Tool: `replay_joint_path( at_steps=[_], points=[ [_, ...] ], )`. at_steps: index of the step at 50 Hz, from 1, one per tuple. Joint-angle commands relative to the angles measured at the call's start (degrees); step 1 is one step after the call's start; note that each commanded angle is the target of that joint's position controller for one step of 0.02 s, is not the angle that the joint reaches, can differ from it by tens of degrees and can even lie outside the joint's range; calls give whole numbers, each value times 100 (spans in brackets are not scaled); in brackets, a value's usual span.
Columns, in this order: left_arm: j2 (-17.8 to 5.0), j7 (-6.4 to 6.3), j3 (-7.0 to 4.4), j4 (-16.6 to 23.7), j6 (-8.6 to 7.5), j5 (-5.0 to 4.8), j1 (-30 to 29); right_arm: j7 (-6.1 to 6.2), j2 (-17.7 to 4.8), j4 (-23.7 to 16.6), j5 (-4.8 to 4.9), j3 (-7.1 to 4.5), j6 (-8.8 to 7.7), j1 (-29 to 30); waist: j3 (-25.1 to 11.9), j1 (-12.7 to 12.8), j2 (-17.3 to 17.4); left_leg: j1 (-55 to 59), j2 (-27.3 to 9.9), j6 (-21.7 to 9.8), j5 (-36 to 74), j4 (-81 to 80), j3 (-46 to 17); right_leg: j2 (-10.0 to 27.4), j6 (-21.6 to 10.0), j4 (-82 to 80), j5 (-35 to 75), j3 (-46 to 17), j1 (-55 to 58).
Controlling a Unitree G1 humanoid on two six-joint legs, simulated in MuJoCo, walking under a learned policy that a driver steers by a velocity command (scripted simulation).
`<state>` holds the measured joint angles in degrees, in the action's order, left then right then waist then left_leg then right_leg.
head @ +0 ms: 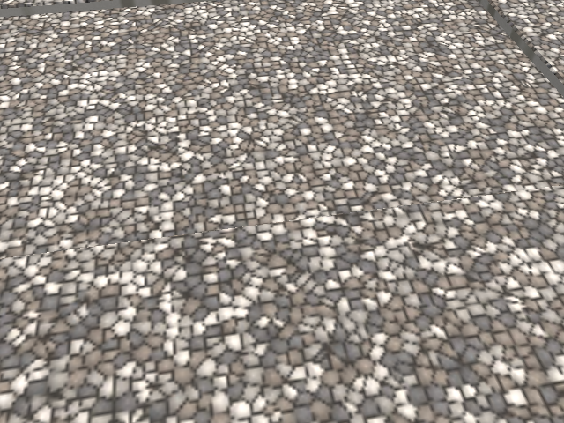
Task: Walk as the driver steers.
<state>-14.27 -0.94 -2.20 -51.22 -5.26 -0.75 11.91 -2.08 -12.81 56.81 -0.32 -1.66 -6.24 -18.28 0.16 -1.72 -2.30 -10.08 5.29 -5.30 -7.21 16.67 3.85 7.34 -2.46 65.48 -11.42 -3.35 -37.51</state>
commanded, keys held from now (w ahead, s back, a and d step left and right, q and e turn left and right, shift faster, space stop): w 0.36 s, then w+q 0.64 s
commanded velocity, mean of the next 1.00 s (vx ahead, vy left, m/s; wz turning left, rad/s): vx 0.50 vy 0.00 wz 0.25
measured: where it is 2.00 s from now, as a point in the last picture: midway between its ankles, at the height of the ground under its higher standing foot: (207, 267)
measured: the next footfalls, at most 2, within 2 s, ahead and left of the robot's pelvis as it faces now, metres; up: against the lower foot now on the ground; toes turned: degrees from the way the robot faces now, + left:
right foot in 0.30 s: +0.34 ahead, -0.17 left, +0.00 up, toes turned -2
left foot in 0.88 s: +0.62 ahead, +0.09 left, +0.00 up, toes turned +18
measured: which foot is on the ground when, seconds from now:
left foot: down 0.00-0.30, up 0.32-0.86, down 0.88-1.00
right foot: up 0.00-0.28, down 0.30-0.90, up 0.92-1.00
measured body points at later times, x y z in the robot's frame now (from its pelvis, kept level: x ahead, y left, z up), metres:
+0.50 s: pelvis +0.28 -0.09 +0.00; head +0.29 -0.10 +0.45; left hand +0.33 +0.18 -0.12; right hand +0.35 -0.35 -0.14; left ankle +0.26 +0.08 -0.65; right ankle +0.30 -0.17 -0.74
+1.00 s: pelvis +0.54 +0.00 -0.02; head +0.57 +0.02 +0.43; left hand +0.54 +0.28 -0.15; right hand +0.75 -0.21 -0.13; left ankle +0.58 +0.07 -0.74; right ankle +0.45 -0.18 -0.63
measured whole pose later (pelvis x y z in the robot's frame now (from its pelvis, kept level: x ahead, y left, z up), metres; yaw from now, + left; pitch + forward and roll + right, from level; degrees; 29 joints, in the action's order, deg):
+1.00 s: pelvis +0.54 +0.00 -0.02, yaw +19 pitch +2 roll +0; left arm -14.8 -0.4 -2.8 -50.6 -7.1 -1.2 13.4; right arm -2.3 -15.0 45.1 0.9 -4.7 -3.6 -10.2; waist 2.8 -0.1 -0.1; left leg -23.1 5.4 -6.4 -10.3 31.7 1.9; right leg 2.5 -1.1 72.3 -23.5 -1.0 -20.5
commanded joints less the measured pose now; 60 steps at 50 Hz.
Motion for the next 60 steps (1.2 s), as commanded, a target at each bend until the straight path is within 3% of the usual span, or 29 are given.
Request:
replay_joint_path(
  at_steps=[1, 6, 11, 13, 14, 15, 16, 17, 18, 19, 20, 21, 23, 29, 33, 38, 41, 43, 44, 45, 46, 47, 48, 49, 50, 51, 53, 56, 60],
  points=[
    [-267, -43, -81, 241, 25, 72, 202, 115, -750, -306, 4, -117, -100, 213, 313, 266, 455, -562, -1608, -975, 367, -1194, -1223, 245, 166, -768, 877, -8, -186],
    [-164, 54, -34, 529, -49, 4, -896, 212, -941, -177, 110, -151, -8, -354, 327, -134, 467, 94, -1550, -704, 426, -1081, -927, -60, 230, -2660, 1763, 250, -7],
    [-269, 239, -21, 804, -119, -56, -1464, 231, -992, -11, 149, -194, 121, -674, 470, -253, 550, 987, -1934, -617, 388, -603, -1051, -206, 54, -3433, 1087, 262, 14],
    [-424, 280, -82, 777, -169, -54, -1143, 241, -1078, -24, 155, -230, 181, -550, 305, -7, 656, 1137, -2009, -509, 1016, -185, -1077, -361, -115, -3660, 669, 379, 597],
    [-583, 273, -177, 632, -186, -42, -602, 242, -1072, -60, 140, -220, 211, -413, 3, 317, 662, 1079, -1832, -394, 1972, 455, -907, -554, -238, -3792, 581, 542, 1369],
    [-907, 235, -339, 314, -199, -36, 458, 238, -894, -118, 80, -152, 228, -361, -663, 750, 518, 631, -1472, -224, 2429, 1726, -613, -515, -448, -3744, 674, 451, 2791],
    [-1500, 202, -484, 134, -188, 71, 1457, 219, -460, -269, 6, 0, 162, -685, -1636, 872, -434, -1208, -842, 123, 942, 3958, -174, 871, -1100, -3735, 500, -1406, 5007],
    [-1526, 251, -473, 39, -158, 68, 1740, 179, -34, -222, 61, 134, 13, -1066, -2174, 740, -1570, -2827, -107, 280, -2453, 5311, -634, 1615, -1620, -4632, -379, -3667, 6094],
    [-1000, 250, -324, 83, -174, 40, 1480, 157, -751, -266, 223, -43, -94, -612, -1655, 781, -974, -3409, -479, 149, -2322, 5932, -1137, 1439, -1356, -4813, -680, -3444, 5683],
    [-783, 236, -247, 224, -172, 23, 874, 158, -949, -413, 311, -99, -134, -153, -961, 644, -613, -3539, -780, 57, -1734, 5899, -1014, 1329, -1125, -4890, -195, -2506, 4832],
    [-605, 249, -183, 322, -171, 54, 389, 200, -903, -425, 262, -116, -108, 73, -638, 472, -124, -3235, -1025, 74, -1213, 5643, -938, 1101, -997, -5082, 331, -1828, 4035],
    [-467, 269, -149, 336, -191, 84, 160, 226, -789, -417, 213, -148, -30, 78, -384, 301, -116, -2958, -1195, 100, -875, 5316, -964, 893, -897, -5300, 613, -1300, 3497],
    [-318, 281, -124, 197, -227, 138, 154, 227, -529, -328, 231, -158, 149, -172, -235, 108, -268, -2514, -1268, 144, -558, 5085, -984, 636, -816, -5593, 989, -625, 2992],
    [-550, 100, -197, -74, -224, 200, 488, 226, -449, -634, 178, -242, 264, 495, 155, 144, -84, -3328, -1100, 286, 691, 3977, -1239, 604, -753, -5818, 1933, 406, 3136],
    [-652, -8, -204, -148, -184, 156, 631, 107, -324, -900, 133, -197, 244, 1190, 374, 358, -37, -3238, -1047, 267, 1416, 2823, -805, 586, -598, -5946, 1853, 913, 3345],
    [-752, -61, -252, -334, 2, 78, 1058, -77, -208, -1385, 143, -137, 245, 1937, 615, 587, 41, -3648, -1005, 108, 863, 2196, -348, 918, -567, -5491, 2497, 1226, 4407],
    [-959, -105, -311, -229, 107, 34, 823, -176, -343, -1581, 168, -212, 257, 1824, 351, 324, -195, -2829, -635, -142, 53, 2061, 188, 950, -426, -4699, 4634, 1509, 4527],
    [-1139, -149, -358, -128, 180, 21, 609, -174, -704, -1458, 188, -409, 289, 877, -269, -253, -412, -1390, -190, -413, -326, 1997, 441, 860, -295, -3241, 6069, 1621, 4306],
    [-1147, -147, -347, -53, 176, -14, 483, -100, -1071, -1240, 186, -607, 303, -42, -747, -754, -244, 91, -74, -649, 79, 1469, 219, 590, -100, -1902, 5424, 1693, 3614],
    [-798, -107, -236, 126, 86, 146, 617, 49, -1642, -1103, 173, -755, 354, -672, -1248, -742, 873, 1785, -1274, -1055, 388, 1406, -1656, 105, 132, 57, 1776, 1639, 1909],
    [-166, 23, -29, 389, -156, 95, 1062, 29, -1877, -1297, 127, -740, 280, -452, -2069, -156, 1717, 3331, -2551, -2268, -406, 436, -5085, -1116, 338, 1835, -2255, 497, -181],
    [-705, 108, -158, 527, -380, -100, 286, 15, -1383, -1266, 84, -612, 251, -590, -1919, -550, 919, 3215, -2390, -1893, -496, 41, -4821, -773, 146, 1972, -1968, -366, -780],
    [-762, 129, -174, 691, -453, -215, -62, 23, -1091, -1285, 99, -540, 205, -310, -1160, -422, 704, 2493, -2184, -1614, -195, 44, -3864, -526, 14, 1593, -1445, -262, -978],
    [-713, 79, -183, 649, -447, -117, -107, 3, -916, -1396, 141, -479, 177, 162, -671, -94, 70, 1518, -1899, -1385, 342, -16, -3167, -260, 26, 1049, -1034, -203, -668],
    [-781, 33, -252, 624, -381, 15, -58, 9, -743, -1499, 127, -424, 168, 494, -470, 111, 44, 826, -1688, -1262, 784, -99, -2710, -100, 91, 594, -814, -168, -274],
    [-777, 37, -281, 642, -284, 56, 64, 32, -675, -1572, 88, -387, 171, 603, -402, 270, 168, 377, -1536, -1227, 984, -231, -2508, 0, 154, 382, -685, -189, 86],
    [-644, 21, -285, 730, -146, 123, 91, 93, -811, -1593, 109, -417, 158, 540, -304, 358, 269, -88, -1391, -1260, 1402, -362, -2233, 1, 349, -103, -513, -63, 250],
    [-529, -28, -249, 1007, -76, 178, -539, 222, -1051, -1560, 123, -479, 170, 194, -111, 190, 400, -357, -1187, -1150, 1636, -400, -1922, -149, 571, -1191, 323, 72, 62],
    [-368, 44, -173, 1280, -127, 116, -1351, 288, -1025, -1527, 170, -473, 253, -156, -53, -151, 698, -342, -932, -807, 917, -210, -1856, -518, 546, -2881, 1520, 92, 368]
  ],
)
